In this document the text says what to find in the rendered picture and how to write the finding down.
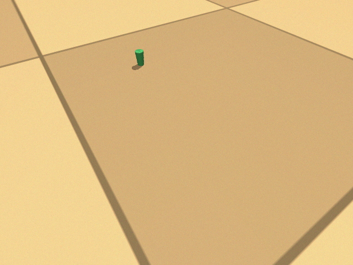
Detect cup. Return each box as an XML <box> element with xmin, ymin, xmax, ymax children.
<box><xmin>135</xmin><ymin>49</ymin><xmax>144</xmax><ymax>66</ymax></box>

